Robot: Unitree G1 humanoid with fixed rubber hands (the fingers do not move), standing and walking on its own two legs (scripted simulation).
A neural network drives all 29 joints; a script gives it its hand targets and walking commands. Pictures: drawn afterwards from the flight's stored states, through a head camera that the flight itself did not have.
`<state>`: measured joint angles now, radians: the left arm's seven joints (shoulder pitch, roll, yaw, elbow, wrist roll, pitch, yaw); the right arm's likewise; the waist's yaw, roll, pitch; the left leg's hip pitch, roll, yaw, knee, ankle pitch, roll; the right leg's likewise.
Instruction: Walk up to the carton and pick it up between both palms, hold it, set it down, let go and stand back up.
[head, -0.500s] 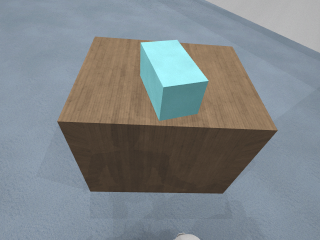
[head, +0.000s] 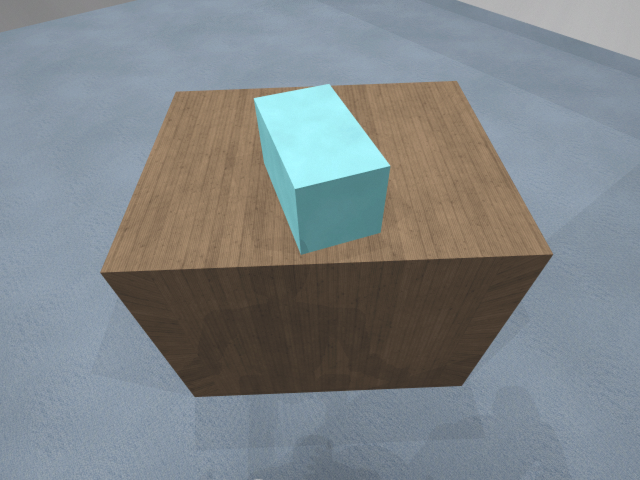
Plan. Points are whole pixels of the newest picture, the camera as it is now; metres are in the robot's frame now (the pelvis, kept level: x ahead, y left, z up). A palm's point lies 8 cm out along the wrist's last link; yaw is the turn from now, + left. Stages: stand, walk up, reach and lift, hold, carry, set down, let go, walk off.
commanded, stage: walk up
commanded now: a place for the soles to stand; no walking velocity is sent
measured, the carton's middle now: (315, 164) +0.70 +0.01 -0.02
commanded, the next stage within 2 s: none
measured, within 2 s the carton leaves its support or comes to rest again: neither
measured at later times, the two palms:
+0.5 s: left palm out of the picture +0.09 +0.32 -0.12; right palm out of the picture +0.06 -0.30 -0.09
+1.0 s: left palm out of the picture +0.13 +0.30 -0.10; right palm out of the picture +0.07 -0.32 -0.10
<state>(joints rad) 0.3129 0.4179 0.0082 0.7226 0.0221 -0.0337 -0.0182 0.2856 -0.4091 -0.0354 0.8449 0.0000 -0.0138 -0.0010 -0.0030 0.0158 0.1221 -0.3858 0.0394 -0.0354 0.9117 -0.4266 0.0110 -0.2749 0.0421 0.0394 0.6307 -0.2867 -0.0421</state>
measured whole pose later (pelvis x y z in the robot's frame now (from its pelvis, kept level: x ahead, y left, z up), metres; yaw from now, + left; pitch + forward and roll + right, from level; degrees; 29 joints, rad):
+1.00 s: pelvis +0.00 +0.00 -0.01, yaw +1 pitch -3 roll +0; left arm 0.17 0.40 0.01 0.76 0.02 0.00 -0.02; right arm 0.27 -0.40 -0.04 0.86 0.00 -0.04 -0.01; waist 0.00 -0.03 0.11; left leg -0.31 0.04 0.00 0.67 -0.31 -0.03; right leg -0.29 0.04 0.01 0.68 -0.34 -0.04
